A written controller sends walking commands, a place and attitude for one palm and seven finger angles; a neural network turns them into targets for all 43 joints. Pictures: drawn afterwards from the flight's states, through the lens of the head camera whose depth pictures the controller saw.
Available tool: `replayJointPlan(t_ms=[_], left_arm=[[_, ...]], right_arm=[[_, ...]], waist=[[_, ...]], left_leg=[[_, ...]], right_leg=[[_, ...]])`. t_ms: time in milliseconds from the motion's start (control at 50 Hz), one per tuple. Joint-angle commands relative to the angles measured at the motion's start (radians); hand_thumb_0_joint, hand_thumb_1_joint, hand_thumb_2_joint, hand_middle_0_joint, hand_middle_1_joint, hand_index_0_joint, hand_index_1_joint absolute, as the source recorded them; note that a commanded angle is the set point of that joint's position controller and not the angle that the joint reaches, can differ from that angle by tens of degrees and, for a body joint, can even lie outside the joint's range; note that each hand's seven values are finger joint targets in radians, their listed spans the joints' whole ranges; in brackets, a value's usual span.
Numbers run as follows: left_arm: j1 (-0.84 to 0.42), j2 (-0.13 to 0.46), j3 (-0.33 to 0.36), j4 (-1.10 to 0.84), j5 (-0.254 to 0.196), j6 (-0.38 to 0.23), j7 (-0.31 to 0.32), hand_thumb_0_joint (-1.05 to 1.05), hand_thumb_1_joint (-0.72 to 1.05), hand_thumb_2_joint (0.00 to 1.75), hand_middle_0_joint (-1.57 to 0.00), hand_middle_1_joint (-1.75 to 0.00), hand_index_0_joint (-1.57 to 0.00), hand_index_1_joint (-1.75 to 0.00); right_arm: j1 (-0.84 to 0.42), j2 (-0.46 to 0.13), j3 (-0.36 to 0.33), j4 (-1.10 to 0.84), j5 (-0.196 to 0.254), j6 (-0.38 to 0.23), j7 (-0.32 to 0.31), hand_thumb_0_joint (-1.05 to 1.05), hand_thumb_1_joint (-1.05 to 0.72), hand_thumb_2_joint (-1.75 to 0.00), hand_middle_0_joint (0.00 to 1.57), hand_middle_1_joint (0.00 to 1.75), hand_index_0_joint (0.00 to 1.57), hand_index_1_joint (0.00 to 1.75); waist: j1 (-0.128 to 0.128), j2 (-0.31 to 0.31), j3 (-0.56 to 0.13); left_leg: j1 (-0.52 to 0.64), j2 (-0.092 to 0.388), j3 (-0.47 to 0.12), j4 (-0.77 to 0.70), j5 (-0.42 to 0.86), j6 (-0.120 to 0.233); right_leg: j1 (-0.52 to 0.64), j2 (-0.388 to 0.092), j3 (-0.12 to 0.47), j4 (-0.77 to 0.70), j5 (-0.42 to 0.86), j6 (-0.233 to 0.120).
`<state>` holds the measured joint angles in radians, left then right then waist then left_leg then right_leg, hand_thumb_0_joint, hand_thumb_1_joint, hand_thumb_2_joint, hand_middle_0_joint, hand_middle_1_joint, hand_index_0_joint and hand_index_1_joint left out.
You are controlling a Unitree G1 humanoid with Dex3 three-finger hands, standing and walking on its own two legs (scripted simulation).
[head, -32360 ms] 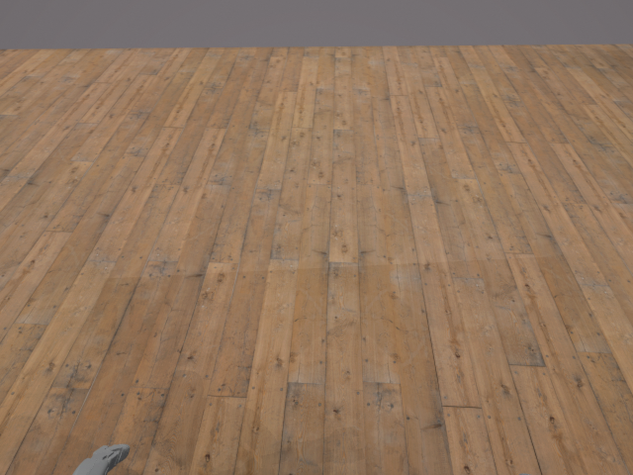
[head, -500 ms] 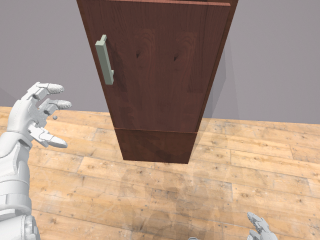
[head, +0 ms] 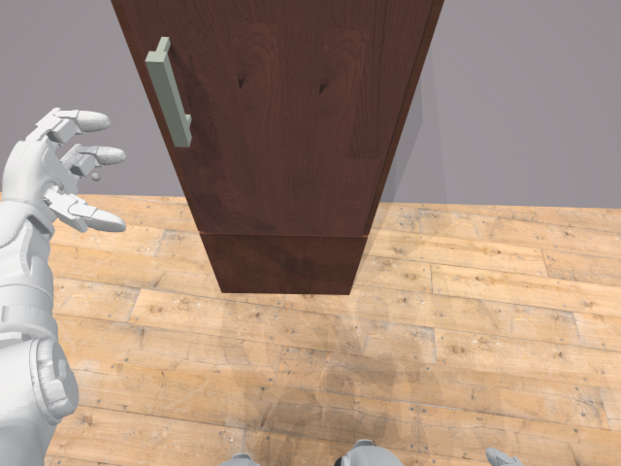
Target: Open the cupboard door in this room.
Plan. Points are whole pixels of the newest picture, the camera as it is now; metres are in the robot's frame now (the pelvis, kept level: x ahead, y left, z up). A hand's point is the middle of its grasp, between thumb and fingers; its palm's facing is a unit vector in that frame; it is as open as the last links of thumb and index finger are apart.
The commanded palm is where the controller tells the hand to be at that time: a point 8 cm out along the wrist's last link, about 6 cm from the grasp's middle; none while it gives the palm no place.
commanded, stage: move the hooked fingers beside the handle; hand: left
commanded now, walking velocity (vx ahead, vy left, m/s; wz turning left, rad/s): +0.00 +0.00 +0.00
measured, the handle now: (174, 94) +0.61 +0.19 +0.10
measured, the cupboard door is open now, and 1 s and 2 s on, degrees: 0 0 0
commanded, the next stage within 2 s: slide the fingers in behind the handle in 1.80 s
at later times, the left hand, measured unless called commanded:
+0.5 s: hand (111, 130) +0.52 +0.25 +0.11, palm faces -0.06 -1.00 -0.02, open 14.0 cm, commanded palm +0.51 +0.30 +0.10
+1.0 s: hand (124, 112) +0.57 +0.25 +0.10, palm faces -0.04 -1.00 -0.01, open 14.0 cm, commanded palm +0.54 +0.29 +0.10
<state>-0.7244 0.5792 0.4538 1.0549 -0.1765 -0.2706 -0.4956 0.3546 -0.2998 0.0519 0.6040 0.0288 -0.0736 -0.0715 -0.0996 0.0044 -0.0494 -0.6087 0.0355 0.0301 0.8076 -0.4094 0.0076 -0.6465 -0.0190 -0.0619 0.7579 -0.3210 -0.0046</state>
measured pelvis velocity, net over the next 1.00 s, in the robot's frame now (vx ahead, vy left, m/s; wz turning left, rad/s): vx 0.02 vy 0.01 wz -0.05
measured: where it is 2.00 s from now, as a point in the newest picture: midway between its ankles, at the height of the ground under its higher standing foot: outside the picture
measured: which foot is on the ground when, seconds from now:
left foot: down 0.00-1.00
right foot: down 0.00-1.00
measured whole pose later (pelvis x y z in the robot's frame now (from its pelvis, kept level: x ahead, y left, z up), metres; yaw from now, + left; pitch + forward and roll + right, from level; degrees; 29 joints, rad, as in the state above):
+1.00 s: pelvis +0.02 +0.01 -0.01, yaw -3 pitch +23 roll -4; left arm -1.02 0.80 0.57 1.25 -0.05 -0.26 -0.47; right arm 0.50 -0.28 0.07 0.58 -0.01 0.12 -0.01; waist -0.23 0.03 -0.07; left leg -0.81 0.07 0.04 0.89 -0.47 0.02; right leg -0.83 0.02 -0.05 0.76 -0.33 0.01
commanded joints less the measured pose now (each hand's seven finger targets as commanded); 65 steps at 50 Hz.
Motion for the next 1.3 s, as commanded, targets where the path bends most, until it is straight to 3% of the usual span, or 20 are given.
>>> replayJointPlan(t_ms=[0, 100, 120, 160, 280, 400, 440, 480, 560, 660, 720, 760, 880, 900, 980, 1040, 1100, 1140, 1220, 1280], left_arm=[[-0.477, 0.344, 0.05, -0.212, -0.008, -0.105, 0.004, 0.0, -0.5, 0.3, -0.3, -1.2, -0.3, -1.2], [-0.539, 0.372, 0.053, -0.089, -0.004, -0.086, -0.011, 0.0, -0.5, 0.3, -0.3, -1.2, -0.3, -1.2], [-0.57, 0.356, 0.034, -0.081, -0.003, -0.081, -0.016, 0.0, -0.5, 0.3, -0.3, -1.2, -0.3, -1.2], [-0.563, 0.415, 0.066, -0.045, 0.017, -0.07, -0.013, 0.0, -0.5, 0.3, -0.3, -1.2, -0.3, -1.2], [-0.614, 0.434, 0.083, -0.077, 0.021, -0.097, -0.007, 0.0, -0.5, 0.3, -0.3, -1.2, -0.3, -1.2], [-0.687, 0.454, 0.049, 0.049, 0.063, -0.047, 0.002, 0.0, -0.5, 0.3, -0.3, -1.2, -0.3, -1.2], [-0.725, 0.498, 0.065, 0.014, 0.086, -0.056, 0.011, 0.0, -0.5, 0.3, -0.3, -1.2, -0.3, -1.2], [-0.762, 0.487, 0.058, -0.013, 0.091, -0.073, 0.021, 0.0, -0.5, 0.3, -0.3, -1.2, -0.3, -1.2], [-0.843, 0.493, 0.065, 0.029, 0.081, -0.083, 0.023, 0.0, -0.5, 0.3, -0.3, -1.2, -0.3, -1.2], [-0.878, 0.513, 0.044, 0.117, 0.134, -0.039, 0.042, 0.0, -0.5, 0.3, -0.3, -1.2, -0.3, -1.2], [-0.808, 0.549, 0.08, 0.134, 0.144, -0.034, 0.052, 0.0, -0.5, 0.3, -0.3, -1.2, -0.3, -1.2], [-0.803, 0.586, 0.111, 0.071, 0.143, -0.046, 0.049, 0.0, -0.5, 0.3, -0.3, -1.2, -0.3, -1.2], [-0.691, 0.585, 0.164, -0.048, 0.098, -0.062, 0.028, 0.0, -0.5, 0.3, -0.3, -1.2, -0.3, -1.2], [-0.695, 0.564, 0.146, -0.036, 0.091, -0.054, 0.024, 0.0, -0.5, 0.3, -0.3, -1.2, -0.3, -1.2], [-0.685, 0.531, 0.115, -0.04, 0.099, -0.039, 0.028, 0.0, -0.5, 0.3, -0.3, -1.2, -0.3, -1.2], [-0.685, 0.492, 0.095, -0.086, 0.089, -0.052, 0.032, 0.0, -0.5, 0.3, -0.3, -1.2, -0.3, -1.2], [-0.691, 0.447, 0.071, -0.065, 0.067, -0.052, 0.022, 0.0, -0.5, 0.3, -0.3, -1.2, -0.3, -1.2], [-0.687, 0.404, 0.043, -0.067, 0.059, -0.052, 0.013, 0.0, -0.5, 0.3, -0.3, -1.2, -0.3, -1.2], [-0.706, 0.364, 0.01, -0.032, 0.066, -0.043, 0.03, 0.0, -0.5, 0.3, -0.3, -1.2, -0.3, -1.2], [-0.717, 0.447, 0.065, -0.001, 0.079, -0.046, 0.053, 0.0, -0.5, 0.3, -0.3, -1.2, -0.3, -1.2]], right_arm=[[0.114, -0.163, -0.069, -0.077, -0.002, -0.009, -0.006, 0.0, -0.9, -0.9, 0.2, 0.3, 0.2, 0.3], [0.138, -0.177, -0.066, -0.055, -0.002, 0.018, -0.009, 0.0, -0.9, -0.9, 0.2, 0.3, 0.2, 0.3], [0.141, -0.175, -0.064, -0.054, -0.004, 0.022, -0.009, 0.0, -0.9, -0.9, 0.2, 0.3, 0.2, 0.3], [0.161, -0.18, -0.064, -0.05, -0.005, 0.033, -0.008, 0.0, -0.9, -0.9, 0.2, 0.3, 0.2, 0.3], [0.199, -0.18, -0.071, -0.043, -0.017, 0.063, 0.002, 0.0, -0.9, -0.9, 0.2, 0.3, 0.2, 0.3], [0.228, -0.19, -0.06, -0.037, -0.017, 0.092, 0.004, 0.0, -0.9, -0.9, 0.2, 0.3, 0.2, 0.3], [0.244, -0.191, -0.061, -0.042, -0.023, 0.1, 0.003, 0.0, -0.9, -0.9, 0.2, 0.3, 0.2, 0.3], [0.258, -0.188, -0.062, -0.039, -0.029, 0.105, 0.006, 0.0, -0.9, -0.9, 0.2, 0.3, 0.2, 0.3], [0.283, -0.195, -0.06, -0.019, -0.035, 0.116, 0.009, 0.0, -0.9, -0.9, 0.2, 0.3, 0.2, 0.3], [0.317, -0.199, -0.05, -0.013, -0.043, 0.132, 0.013, 0.0, -0.9, -0.9, 0.2, 0.3, 0.2, 0.3], [0.329, -0.198, -0.046, -0.036, -0.048, 0.141, 0.02, 0.0, -0.9, -0.9, 0.2, 0.3, 0.2, 0.3], [0.34, -0.199, -0.053, -0.043, -0.054, 0.151, 0.025, 0.0, -0.9, -0.9, 0.2, 0.3, 0.2, 0.3], [0.334, -0.196, -0.07, -0.072, -0.049, 0.179, 0.044, 0.0, -0.9, -0.9, 0.2, 0.3, 0.2, 0.3], [0.332, -0.194, -0.069, -0.071, -0.045, 0.183, 0.044, 0.0, -0.9, -0.9, 0.2, 0.3, 0.2, 0.3], [0.326, -0.188, -0.069, -0.067, -0.042, 0.193, 0.046, 0.0, -0.9, -0.9, 0.2, 0.3, 0.2, 0.3], [0.325, -0.184, -0.074, -0.06, -0.044, 0.192, 0.048, 0.0, -0.9, -0.9, 0.2, 0.3, 0.2, 0.3], [0.313, -0.182, -0.073, -0.055, -0.042, 0.191, 0.049, 0.0, -0.9, -0.9, 0.2, 0.3, 0.2, 0.3], [0.305, -0.179, -0.075, -0.05, -0.041, 0.188, 0.046, 0.0, -0.9, -0.9, 0.2, 0.3, 0.2, 0.3], [0.291, -0.177, -0.07, -0.046, -0.039, 0.185, 0.041, 0.0, -0.9, -0.9, 0.2, 0.3, 0.2, 0.3], [0.287, -0.183, -0.066, -0.052, -0.039, 0.184, 0.038, 0.0, -0.9, -0.9, 0.2, 0.3, 0.2, 0.3]], waist=[[-0.005, 0.107, -0.426], [-0.035, 0.076, -0.388], [-0.044, 0.106, -0.388], [-0.039, 0.097, -0.408], [-0.048, 0.145, -0.501], [-0.096, 0.107, -0.374], [-0.088, 0.175, -0.438], [-0.099, 0.197, -0.485], [-0.134, 0.178, -0.498], [-0.153, 0.221, -0.467], [-0.129, 0.213, -0.497], [-0.114, 0.233, -0.574], [-0.077, 0.228, -0.623], [-0.092, 0.179, -0.583], [-0.095, 0.221, -0.513], [-0.097, 0.261, -0.545], [-0.114, 0.209, -0.512], [-0.113, 0.246, -0.519], [-0.126, 0.21, -0.453], [-0.117, 0.161, -0.464]], left_leg=[[0.14, -0.026, -0.041, -0.079, 0.357, 0.018], [0.081, -0.022, -0.045, -0.071, 0.299, 0.022], [0.09, -0.024, -0.044, -0.067, 0.307, 0.023], [0.075, -0.023, -0.046, -0.059, 0.319, 0.024], [0.152, -0.011, -0.056, -0.033, 0.442, 0.017], [0.043, -0.01, -0.056, -0.039, 0.328, 0.029], [0.088, -0.009, -0.064, -0.031, 0.385, 0.023], [0.136, -0.003, -0.071, -0.017, 0.432, 0.018], [0.158, 0.009, -0.092, 0.001, 0.46, 0.012], [0.135, 0.011, -0.1, 0.017, 0.465, 0.013], [0.108, 0.009, -0.092, 0.024, 0.496, 0.014], [0.138, 0.013, -0.087, 0.033, 0.551, 0.01], [0.181, 0.017, -0.074, 0.034, 0.652, 0.013], [0.152, 0.016, -0.072, 0.026, 0.617, 0.019], [0.164, 0.013, -0.073, 0.02, 0.617, 0.02], [0.234, 0.018, -0.079, 0.03, 0.685, 0.013], [0.195, 0.014, -0.072, 0.021, 0.624, 0.02], [0.24, 0.016, -0.078, 0.027, 0.677, 0.015], [0.203, 0.014, -0.082, 0.024, 0.614, 0.018], [0.134, 0.005, -0.077, 0.024, 0.541, 0.02]], right_leg=[[0.222, 0.036, 0.046, -0.039, 0.317, -0.016], [0.184, 0.037, 0.045, -0.046, 0.276, -0.012], [0.171, 0.039, 0.046, -0.043, 0.28, -0.015], [0.179, 0.038, 0.048, -0.04, 0.29, -0.012], [0.154, 0.049, 0.038, -0.024, 0.349, -0.013], [0.091, 0.048, 0.036, -0.042, 0.272, -0.006], [0.088, 0.05, 0.034, -0.025, 0.291, -0.013], [0.061, 0.053, 0.03, -0.02, 0.298, -0.013], [0.017, 0.063, 0.02, -0.016, 0.287, -0.012], [-0.05, 0.063, 0.013, -0.01, 0.263, -0.013], [-0.008, 0.066, 0.013, 0.005, 0.305, -0.019], [0.028, 0.067, 0.017, 0.013, 0.354, -0.017], [0.1, 0.079, 0.018, 0.005, 0.449, -0.017], [0.107, 0.08, 0.015, -0.001, 0.449, -0.014], [0.064, 0.079, 0.011, -0.011, 0.422, -0.013], [0.043, 0.082, 0.011, -0.014, 0.433, -0.014], [0.067, 0.082, 0.012, -0.021, 0.436, -0.011], [0.042, 0.08, 0.009, -0.019, 0.441, -0.014], [0.008, 0.077, 0.004, -0.019, 0.393, -0.015], [0.056, 0.073, 0.013, -0.009, 0.395, -0.013]])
